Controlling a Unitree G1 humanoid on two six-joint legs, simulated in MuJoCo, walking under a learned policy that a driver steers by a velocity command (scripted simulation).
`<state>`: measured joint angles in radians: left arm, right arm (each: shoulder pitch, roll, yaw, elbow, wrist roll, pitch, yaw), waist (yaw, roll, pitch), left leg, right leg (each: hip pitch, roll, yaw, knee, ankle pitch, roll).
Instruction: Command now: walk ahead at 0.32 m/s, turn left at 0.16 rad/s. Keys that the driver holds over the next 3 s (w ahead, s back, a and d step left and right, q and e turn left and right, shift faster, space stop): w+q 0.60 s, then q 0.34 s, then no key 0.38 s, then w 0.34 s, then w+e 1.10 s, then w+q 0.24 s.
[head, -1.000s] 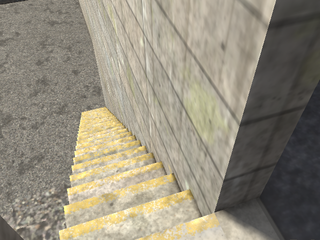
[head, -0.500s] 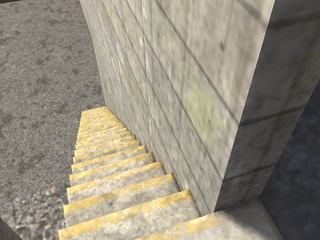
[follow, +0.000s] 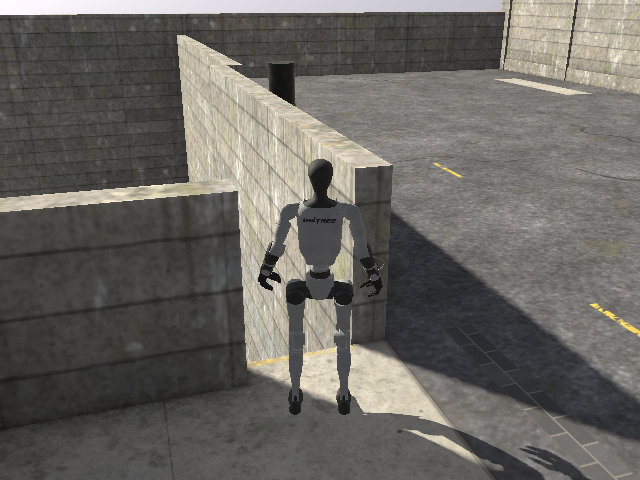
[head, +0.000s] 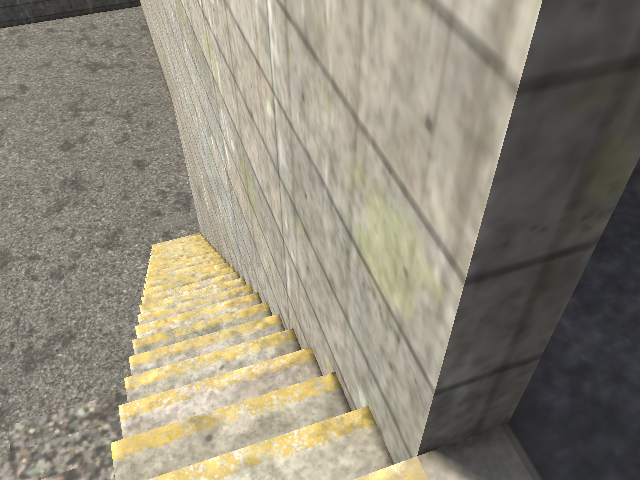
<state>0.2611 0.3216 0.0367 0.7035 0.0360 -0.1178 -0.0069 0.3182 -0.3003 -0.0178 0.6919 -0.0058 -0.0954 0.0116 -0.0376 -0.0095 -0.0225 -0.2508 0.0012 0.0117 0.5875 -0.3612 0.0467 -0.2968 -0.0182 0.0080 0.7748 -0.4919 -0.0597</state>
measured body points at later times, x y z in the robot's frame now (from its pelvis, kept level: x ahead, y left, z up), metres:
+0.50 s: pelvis +0.21 +0.02 -0.01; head +0.20 +0.01 +0.44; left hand +0.05 +0.24 -0.14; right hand +0.47 -0.13 -0.10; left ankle +0.32 +0.16 -0.69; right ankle +0.00 -0.12 -0.72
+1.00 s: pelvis +0.41 +0.10 -0.05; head +0.41 +0.11 +0.40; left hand +0.47 +0.41 -0.13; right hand +0.53 -0.12 -0.18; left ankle +0.31 +0.14 -0.73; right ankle +0.60 +0.04 -0.72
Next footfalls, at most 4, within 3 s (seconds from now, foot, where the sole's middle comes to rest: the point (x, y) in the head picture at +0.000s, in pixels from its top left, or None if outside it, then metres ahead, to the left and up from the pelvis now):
0.54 left None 0.34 0.15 -0.77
1.18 right None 0.61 0.06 -0.97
1.86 left None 0.53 0.39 -0.97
2.58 right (269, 436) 0.82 0.15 -1.18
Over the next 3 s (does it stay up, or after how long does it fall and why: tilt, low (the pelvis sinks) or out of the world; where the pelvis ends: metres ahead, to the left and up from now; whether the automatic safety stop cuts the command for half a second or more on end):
stays up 0.89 0.22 -0.52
